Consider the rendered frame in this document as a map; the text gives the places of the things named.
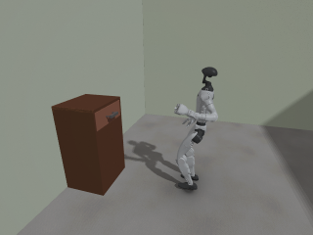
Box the handle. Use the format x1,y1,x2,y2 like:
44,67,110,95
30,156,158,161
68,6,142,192
106,112,118,118

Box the robot right thigh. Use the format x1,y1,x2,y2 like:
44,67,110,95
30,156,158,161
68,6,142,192
186,126,195,157

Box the left robot forearm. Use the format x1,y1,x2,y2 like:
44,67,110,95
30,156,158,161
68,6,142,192
186,109,218,122

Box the drawer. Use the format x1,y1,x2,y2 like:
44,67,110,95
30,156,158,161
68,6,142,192
94,100,120,131

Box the right robot hand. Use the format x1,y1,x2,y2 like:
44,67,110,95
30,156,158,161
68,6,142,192
183,117,196,127

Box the cabinet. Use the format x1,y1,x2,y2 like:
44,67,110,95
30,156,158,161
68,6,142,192
51,94,125,196

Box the left robot hand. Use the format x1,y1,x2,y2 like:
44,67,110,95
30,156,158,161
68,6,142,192
174,104,189,116

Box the robot left upper arm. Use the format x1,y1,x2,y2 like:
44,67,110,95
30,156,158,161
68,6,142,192
201,91,218,122

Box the robot torso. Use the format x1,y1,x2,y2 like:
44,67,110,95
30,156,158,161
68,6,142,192
194,88,214,136

